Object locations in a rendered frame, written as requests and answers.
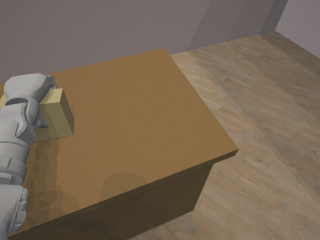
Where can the robot left forearm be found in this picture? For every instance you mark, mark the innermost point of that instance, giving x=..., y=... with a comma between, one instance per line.
x=18, y=118

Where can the table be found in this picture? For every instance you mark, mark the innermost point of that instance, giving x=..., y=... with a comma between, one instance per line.
x=143, y=145

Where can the robot left upper arm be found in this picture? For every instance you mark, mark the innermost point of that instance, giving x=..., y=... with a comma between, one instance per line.
x=13, y=206

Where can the left robot hand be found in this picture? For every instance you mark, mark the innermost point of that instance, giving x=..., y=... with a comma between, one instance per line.
x=34, y=85

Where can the sponge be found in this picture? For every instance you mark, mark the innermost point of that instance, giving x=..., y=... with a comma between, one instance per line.
x=56, y=112

